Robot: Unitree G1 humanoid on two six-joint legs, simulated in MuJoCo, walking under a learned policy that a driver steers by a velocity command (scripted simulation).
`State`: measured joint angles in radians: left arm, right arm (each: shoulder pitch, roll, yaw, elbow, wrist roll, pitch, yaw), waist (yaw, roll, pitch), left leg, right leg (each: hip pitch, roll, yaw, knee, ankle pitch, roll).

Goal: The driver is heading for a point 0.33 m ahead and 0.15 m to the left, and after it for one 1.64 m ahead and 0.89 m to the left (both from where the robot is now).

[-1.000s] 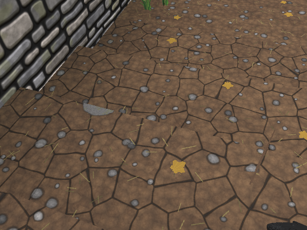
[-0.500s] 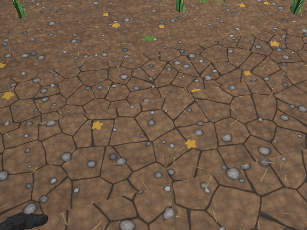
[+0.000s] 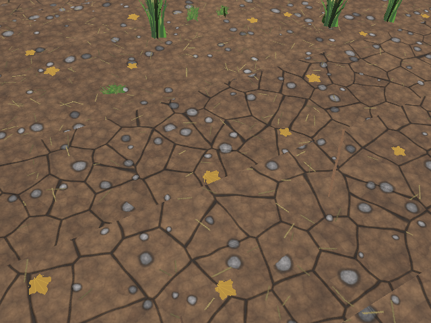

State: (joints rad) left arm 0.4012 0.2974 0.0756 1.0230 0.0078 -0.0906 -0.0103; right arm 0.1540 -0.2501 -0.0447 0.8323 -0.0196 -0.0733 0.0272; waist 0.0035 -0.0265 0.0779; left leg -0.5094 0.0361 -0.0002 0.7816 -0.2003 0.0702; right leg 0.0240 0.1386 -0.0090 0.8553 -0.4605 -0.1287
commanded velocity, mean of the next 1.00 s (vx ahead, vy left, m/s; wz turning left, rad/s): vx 1.00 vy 0.00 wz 0.81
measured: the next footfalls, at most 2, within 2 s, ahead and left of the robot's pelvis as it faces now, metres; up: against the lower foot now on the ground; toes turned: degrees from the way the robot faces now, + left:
right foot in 0.44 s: +0.56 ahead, -0.06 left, -0.17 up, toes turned +20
left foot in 0.76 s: +0.83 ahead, +0.25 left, -0.17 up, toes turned +41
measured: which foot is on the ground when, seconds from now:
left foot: down 0.00-0.42, up 0.44-0.74, down 0.76-1.00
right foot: up 0.00-0.42, down 0.44-0.72, up 0.74-1.00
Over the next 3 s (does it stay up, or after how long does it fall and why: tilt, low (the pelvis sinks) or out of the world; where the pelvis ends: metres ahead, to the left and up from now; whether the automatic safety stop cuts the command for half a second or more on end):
stays up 2.38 1.26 -0.31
